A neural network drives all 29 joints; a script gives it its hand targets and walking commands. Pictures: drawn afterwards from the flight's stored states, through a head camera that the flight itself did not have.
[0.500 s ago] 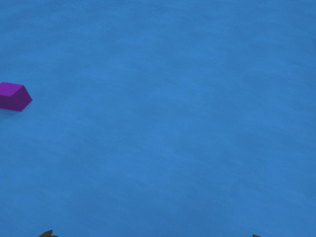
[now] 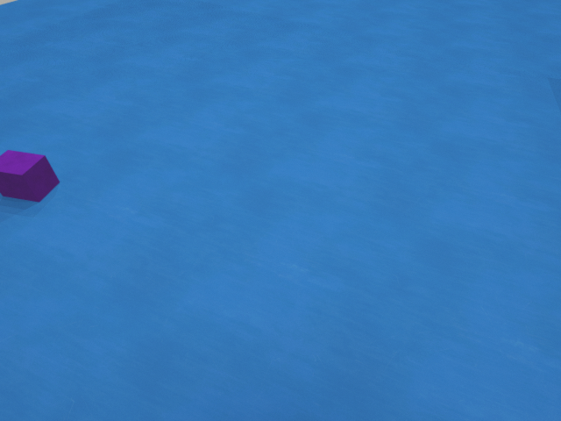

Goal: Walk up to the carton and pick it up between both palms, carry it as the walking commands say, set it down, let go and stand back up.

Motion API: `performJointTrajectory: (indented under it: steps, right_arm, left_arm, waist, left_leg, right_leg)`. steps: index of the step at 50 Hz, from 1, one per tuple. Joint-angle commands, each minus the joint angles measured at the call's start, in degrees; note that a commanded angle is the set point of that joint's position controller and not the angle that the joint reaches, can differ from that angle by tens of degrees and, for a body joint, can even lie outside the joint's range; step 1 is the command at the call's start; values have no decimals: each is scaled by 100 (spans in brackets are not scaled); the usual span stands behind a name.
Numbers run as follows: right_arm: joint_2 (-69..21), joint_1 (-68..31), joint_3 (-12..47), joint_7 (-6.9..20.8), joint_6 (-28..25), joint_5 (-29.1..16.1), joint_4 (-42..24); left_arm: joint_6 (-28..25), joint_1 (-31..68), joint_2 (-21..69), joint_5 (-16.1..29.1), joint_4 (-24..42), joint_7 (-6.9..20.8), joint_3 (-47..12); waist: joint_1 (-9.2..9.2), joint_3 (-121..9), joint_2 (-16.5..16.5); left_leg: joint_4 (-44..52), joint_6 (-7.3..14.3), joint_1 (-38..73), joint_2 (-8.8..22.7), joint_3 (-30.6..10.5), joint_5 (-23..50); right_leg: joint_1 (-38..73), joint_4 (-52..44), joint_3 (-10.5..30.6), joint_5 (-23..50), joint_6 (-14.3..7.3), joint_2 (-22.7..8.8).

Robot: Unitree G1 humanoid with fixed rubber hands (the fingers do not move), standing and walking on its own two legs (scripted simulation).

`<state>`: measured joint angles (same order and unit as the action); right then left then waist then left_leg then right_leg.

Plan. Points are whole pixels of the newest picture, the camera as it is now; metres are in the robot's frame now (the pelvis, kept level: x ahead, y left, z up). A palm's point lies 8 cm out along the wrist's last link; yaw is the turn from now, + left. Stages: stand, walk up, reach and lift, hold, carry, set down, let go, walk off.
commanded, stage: stand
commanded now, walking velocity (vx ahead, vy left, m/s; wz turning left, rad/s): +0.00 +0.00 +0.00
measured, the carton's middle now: (23, 176) +1.42 +1.27 -0.67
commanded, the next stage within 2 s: walk up in 0.44 s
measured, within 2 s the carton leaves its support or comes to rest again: neither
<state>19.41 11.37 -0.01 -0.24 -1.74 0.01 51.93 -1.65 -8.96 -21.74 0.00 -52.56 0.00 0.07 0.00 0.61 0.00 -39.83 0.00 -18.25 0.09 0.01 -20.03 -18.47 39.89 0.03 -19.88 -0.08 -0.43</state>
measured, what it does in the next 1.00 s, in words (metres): steps on the spot: left foot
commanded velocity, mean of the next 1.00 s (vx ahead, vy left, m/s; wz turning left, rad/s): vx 0.00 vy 0.00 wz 0.00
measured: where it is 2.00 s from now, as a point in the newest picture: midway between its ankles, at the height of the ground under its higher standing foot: (188, 405)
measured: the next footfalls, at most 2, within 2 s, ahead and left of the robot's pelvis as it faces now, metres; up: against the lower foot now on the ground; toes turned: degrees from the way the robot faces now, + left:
left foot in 0.94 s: +0.08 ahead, +0.22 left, +0.00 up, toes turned +13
right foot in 1.24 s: +0.27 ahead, +0.04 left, +0.00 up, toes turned +13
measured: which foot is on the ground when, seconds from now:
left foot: down 0.00-0.70, up 0.72-0.92, down 0.94-1.00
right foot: down 0.00-0.94, up 0.96-1.00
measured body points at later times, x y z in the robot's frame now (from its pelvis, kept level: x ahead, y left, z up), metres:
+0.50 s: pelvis -0.01 +0.01 +0.00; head -0.01 +0.02 +0.45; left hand +0.10 +0.32 -0.12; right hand +0.08 -0.28 -0.11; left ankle +0.01 +0.12 -0.72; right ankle +0.02 -0.12 -0.72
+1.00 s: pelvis +0.03 +0.09 -0.01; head +0.04 +0.11 +0.44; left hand +0.07 +0.48 -0.09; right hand +0.22 -0.22 -0.08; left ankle +0.04 +0.21 -0.72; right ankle +0.01 -0.09 -0.68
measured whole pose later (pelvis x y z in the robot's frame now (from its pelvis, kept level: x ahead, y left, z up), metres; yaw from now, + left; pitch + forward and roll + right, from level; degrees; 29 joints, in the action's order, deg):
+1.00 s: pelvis +0.03 +0.09 -0.01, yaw +13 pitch +0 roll -1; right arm 27.7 11.8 -3.4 7.0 -0.9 0.0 46.9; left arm -4.0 -9.4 -32.5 0.0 -52.4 0.0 2.7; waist -0.5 1.1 1.2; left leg -44.2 1.0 -24.4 1.2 0.2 -19.9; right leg -20.6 56.9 -3.5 -27.3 -0.1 -9.1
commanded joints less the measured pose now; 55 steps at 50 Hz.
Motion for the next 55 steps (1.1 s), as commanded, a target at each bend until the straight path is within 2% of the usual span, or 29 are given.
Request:
performJointTrajectory:
  steps: [1, 5, 8, 11, 12, 15, 17, 19, 20, 22, 25, 26, 27, 31, 32, 33, 35, 36, 38, 41, 44, 45, 46, 47, 48, 49, 50, 52, 55]
  right_arm:
    - [1216, -632, -293, -15, -77, 150, -134]
    - [1253, -407, -299, -9, -95, 103, -93]
    - [1395, -763, -352, -17, -141, 175, -125]
    - [1225, -746, -301, 28, -131, 120, -56]
    - [1392, -619, -356, 2, -162, 160, 63]
    - [1475, -646, -363, -43, -115, 161, 101]
    - [1385, -544, -315, -31, -94, 151, 163]
    - [1460, -812, -408, -39, -137, 124, 78]
    - [1440, -677, -344, -55, -106, 174, 123]
    - [1278, -565, -299, -7, -93, 112, 168]
    - [1326, -683, -302, -26, -125, 122, 127]
    - [1340, -690, -307, -15, -138, 80, 208]
    - [1436, -798, -348, -17, -117, 133, 201]
    - [1370, -457, -318, -29, -108, 137, 311]
    - [1999, -544, -623, 312, 27, 327, -551]
    - [1936, -853, -639, 494, 88, 326, -710]
    - [1504, -1174, -577, 640, 128, 391, -950]
    - [1791, -1040, -652, 658, 129, 432, -971]
    - [1807, -776, -710, 767, 126, 363, -1038]
    - [1676, -846, -809, 959, 173, 252, -1155]
    - [1687, -141, -833, 983, 124, 130, -936]
    - [1727, 503, -927, 930, 114, 147, -721]
    - [1963, 1346, -1024, 790, 61, 182, -374]
    - [2779, 1661, -1189, 581, 9, 249, -397]
    - [2970, 1045, -1118, 534, -30, 198, -663]
    - [2996, 595, -1092, 522, -25, 41, -817]
    - [2669, 286, -985, 481, -49, -6, -855]
    - [2214, 412, -802, 447, -89, 50, -946]
    - [2352, 922, -872, 470, -108, 114, -807]
  left_arm:
    - [-115, 488, -1069, -90, 145, -38, 235]
    - [-81, 480, -1078, -83, 67, -35, 216]
    - [-71, 593, -999, -125, 57, -13, 242]
    - [-95, 517, -1056, -36, 6, 5, 228]
    - [-90, 345, -960, -105, -128, -3, 191]
    - [-95, 399, -992, -71, -155, -7, 163]
    - [-58, 414, -1115, -23, -171, -33, 235]
    - [-42, 570, -995, -78, -160, -15, 176]
    - [-67, 527, -1010, -85, -213, -39, 218]
    - [-66, 498, -1128, -93, -293, -13, 199]
    - [-69, 420, -1002, -21, -287, 4, 156]
    - [-40, 613, -1004, -78, -340, -14, 168]
    - [-60, 569, -1059, -74, -225, 14, 208]
    - [-61, 432, -1102, -36, -404, -32, 189]
    - [-252, -90, -1992, -57, -11, 38, 630]
    - [-329, -483, -2261, -157, -196, 12, 779]
    - [-464, -636, -2545, -190, -135, -84, 922]
    - [-517, -382, -2466, -214, 124, -105, 912]
    - [-601, -126, -2254, -219, 207, -118, 833]
    - [-575, -3, -2376, -276, 401, -49, 860]
    - [-462, 659, -2565, -324, 595, 86, 870]
    - [-402, 861, -2353, -369, 605, 92, 794]
    - [-382, 852, -1856, -374, 629, 136, 597]
    - [-362, 770, -1228, -325, 910, 148, 383]
    - [-376, 927, -1442, -130, 927, 88, 361]
    - [-420, 978, -1799, -87, 920, 85, 389]
    - [-466, 596, -2028, -41, 758, 103, 405]
    - [-525, 347, -1856, 3, 603, 128, 419]
    - [-522, 574, -1798, -62, 712, 93, 486]
  waist:
    - [49, 193, -239]
    - [43, 408, 180]
    - [70, 259, -149]
    - [51, 10, -303]
    - [132, 14, 9]
    - [183, 362, -9]
    - [142, 222, -427]
    - [97, 117, 24]
    - [97, 265, -242]
    - [-15, 276, -92]
    - [192, 459, -291]
    - [28, 140, 89]
    - [189, 86, -104]
    - [38, 96, -271]
    - [403, -36, -292]
    - [619, 290, -47]
    - [640, 245, 1252]
    - [441, 310, 361]
    - [205, 139, 187]
    - [288, 211, 976]
    - [-290, 66, 1095]
    - [-628, -179, 477]
    - [-1074, -428, -758]
    - [-1201, -252, -2651]
    - [-793, 396, -2357]
    - [-567, 313, -1275]
    - [-281, 232, -560]
    - [-311, -94, -436]
    - [-438, -213, -895]
  left_leg:
    - [1428, 373, 86, 574, -871, 825]
    - [1558, 363, -4, 621, -892, 627]
    - [1628, 402, -137, 638, -1037, 204]
    - [1510, 384, 38, 696, -958, 1014]
    - [1573, 354, 121, 636, -925, 876]
    - [1632, 390, 2, 683, -979, 932]
    - [1698, 357, 81, 717, -976, 969]
    - [1744, 368, 167, 770, -1091, 712]
    - [1798, 348, 49, 671, -981, 543]
    - [1801, 309, 73, 657, -945, 592]
    - [1888, 375, -77, 687, -1039, 406]
    - [1882, 325, 60, 752, -1035, 500]
    - [1911, 338, 26, 776, -1140, 481]
    - [1889, 377, 64, 717, -1011, 341]
    - [1497, 772, -1320, 527, -2002, -2196]
    - [1199, 545, -2695, 440, -1754, -2537]
    - [-1377, 169, -3511, 295, -274, -678]
    - [-1745, 6, -3228, 817, -392, -470]
    - [-1645, 6, -2535, 882, -470, -278]
    - [-1055, -106, -2001, 683, 99, -321]
    - [242, -127, -256, 480, 598, -210]
    - [441, -144, 703, 244, 962, -38]
    - [916, 209, 1903, -63, 257, -398]
    - [2304, 710, 2346, 951, -2557, -2894]
    - [3389, 968, 1238, 1201, -4021, -3527]
    - [3259, 1176, 852, 1581, -4385, -3310]
    - [2771, 1355, 1152, 1551, -3926, -2166]
    - [2092, 1397, 1542, 1006, -2703, 149]
    - [2050, 1562, 1207, 1139, -2893, 391]
  right_leg:
    - [198, -1200, 658, 679, -316, -449]
    - [253, -1336, 747, 580, -330, -461]
    - [455, -1243, 584, 730, -326, -377]
    - [447, -1104, 525, 1130, -294, -404]
    - [581, -1146, 494, 1146, -311, -394]
    - [420, -1152, 575, 1023, -307, -396]
    - [463, -1138, 572, 826, -286, -445]
    - [410, -1290, 498, 858, -304, -360]
    - [487, -1295, 523, 788, -292, -410]
    - [392, -1354, 597, 852, -272, -445]
    - [418, -1398, 578, 689, -275, -451]
    - [525, -1280, 481, 801, -251, -432]
    - [582, -1284, 442, 678, -216, -384]
    - [522, -1385, 687, 653, -284, -436]
    - [1070, -1216, 908, -1824, -494, -679]
    - [1925, -1558, 1205, -2715, -724, -982]
    - [2354, -2948, 2881, -3115, -1302, -2707]
    - [1897, -2978, 2872, -2380, -1571, -3046]
    - [1329, -2836, 2023, -1906, -1365, -2564]
    - [887, -2799, 928, -1736, -1224, -2190]
    - [-134, -2315, -222, -1701, -829, -1753]
    - [-485, -1311, -641, -1858, -707, -1554]
    - [-1427, 729, -968, -1356, -468, -1186]
    - [-3123, 3132, -1128, -1540, -171, -292]
    - [-3259, 3450, -185, -1243, -118, -265]
    - [-3068, 3252, 169, -836, -138, -502]
    - [-2887, 2892, 137, -360, -84, -598]
    - [-2398, 1672, 38, -649, -65, -497]
    - [-2017, 1045, -125, -937, -95, -304]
